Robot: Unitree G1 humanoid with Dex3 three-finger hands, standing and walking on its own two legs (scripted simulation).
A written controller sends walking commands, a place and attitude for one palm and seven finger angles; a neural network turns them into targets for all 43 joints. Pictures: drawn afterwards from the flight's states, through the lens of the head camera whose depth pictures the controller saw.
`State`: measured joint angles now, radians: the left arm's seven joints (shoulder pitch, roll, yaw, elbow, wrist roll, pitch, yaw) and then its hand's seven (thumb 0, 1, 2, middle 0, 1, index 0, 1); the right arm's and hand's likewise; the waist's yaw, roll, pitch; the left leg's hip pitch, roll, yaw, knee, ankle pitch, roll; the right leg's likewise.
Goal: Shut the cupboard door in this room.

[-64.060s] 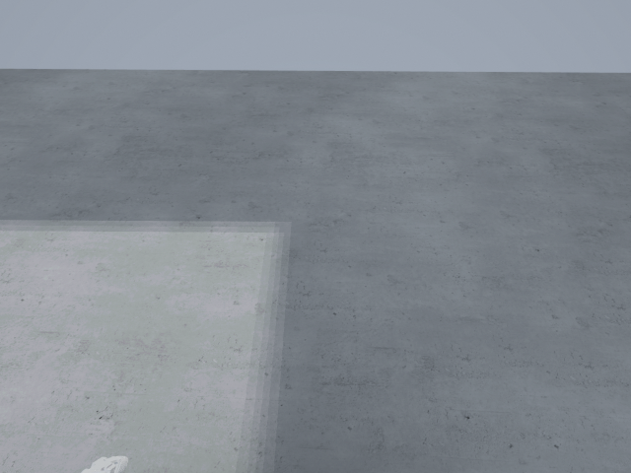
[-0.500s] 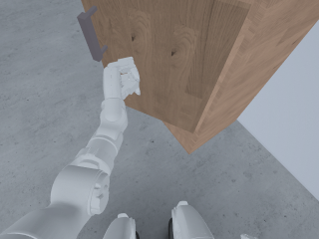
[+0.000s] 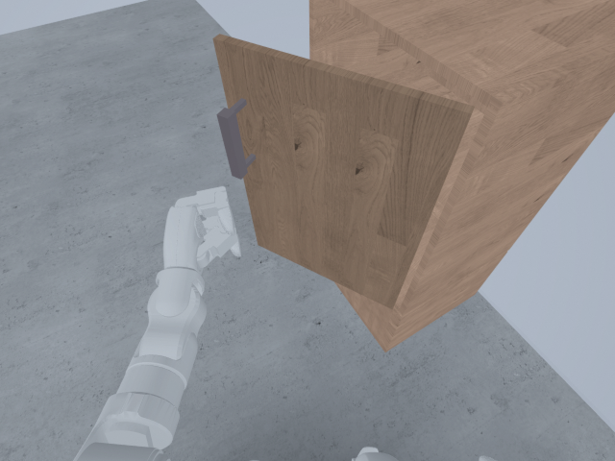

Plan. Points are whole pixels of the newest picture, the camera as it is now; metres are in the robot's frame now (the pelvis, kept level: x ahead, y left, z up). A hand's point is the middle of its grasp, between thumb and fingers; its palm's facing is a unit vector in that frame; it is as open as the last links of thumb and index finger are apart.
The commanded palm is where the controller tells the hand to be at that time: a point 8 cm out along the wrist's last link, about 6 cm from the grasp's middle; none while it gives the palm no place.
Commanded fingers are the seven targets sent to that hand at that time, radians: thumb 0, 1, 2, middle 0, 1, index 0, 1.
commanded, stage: draw the hand back to the body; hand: left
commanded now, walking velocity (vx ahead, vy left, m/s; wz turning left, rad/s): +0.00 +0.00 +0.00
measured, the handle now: (240, 139) +0.66 +0.13 +0.01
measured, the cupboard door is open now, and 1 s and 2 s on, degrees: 30 30 30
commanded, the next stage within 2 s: step back with the hand held close in 1.16 s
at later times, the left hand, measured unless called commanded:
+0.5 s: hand (79, 294) +0.27 +0.22 +0.15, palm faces +0.26 -0.93 -0.27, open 4.0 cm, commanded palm +0.22 +0.27 +0.17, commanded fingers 0.00 0.90 0.90 -0.56 -0.69 -0.56 -0.69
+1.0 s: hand out of the picture +0.20 +0.30 +0.19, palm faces +0.51 -0.77 -0.39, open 7.2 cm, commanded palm +0.15 +0.33 +0.21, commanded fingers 0.00 0.90 0.90 -0.20 -0.30 -0.20 -0.30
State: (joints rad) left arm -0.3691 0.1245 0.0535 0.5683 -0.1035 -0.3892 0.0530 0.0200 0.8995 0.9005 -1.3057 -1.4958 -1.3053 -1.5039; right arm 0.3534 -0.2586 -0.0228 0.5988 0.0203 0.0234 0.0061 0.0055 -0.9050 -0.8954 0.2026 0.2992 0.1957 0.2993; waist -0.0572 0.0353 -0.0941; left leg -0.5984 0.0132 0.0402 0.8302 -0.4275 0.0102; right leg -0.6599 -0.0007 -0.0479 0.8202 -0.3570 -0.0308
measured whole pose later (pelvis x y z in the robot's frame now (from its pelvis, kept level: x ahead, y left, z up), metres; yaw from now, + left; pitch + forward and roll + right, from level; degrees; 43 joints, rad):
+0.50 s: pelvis +0.03 +0.02 +0.04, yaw +2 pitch -2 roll +0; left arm 0.23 0.26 0.08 -0.16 -0.05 -0.03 0.07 0.02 0.90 0.90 -0.83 -0.97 -0.83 -0.98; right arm 0.17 -0.20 0.06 0.54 0.02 0.00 -0.07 0.01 -0.90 -0.90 0.20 0.30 0.20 0.30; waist 0.06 0.07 -0.01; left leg -0.09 -0.02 0.02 0.43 -0.30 0.03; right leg -0.14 -0.02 -0.07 0.43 -0.25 0.00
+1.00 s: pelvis +0.02 +0.03 +0.04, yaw +2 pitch -4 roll +0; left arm 0.45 0.32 0.34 -0.35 -0.06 -0.07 0.12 0.02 0.89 0.90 -0.25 -0.34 -0.25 -0.34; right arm 0.22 -0.24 0.01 0.64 0.01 -0.09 -0.08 0.01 -0.90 -0.90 0.20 0.30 0.20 0.30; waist 0.08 0.08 0.00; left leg -0.07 -0.03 0.02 0.42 -0.28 0.04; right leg -0.12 -0.03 -0.06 0.42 -0.23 0.01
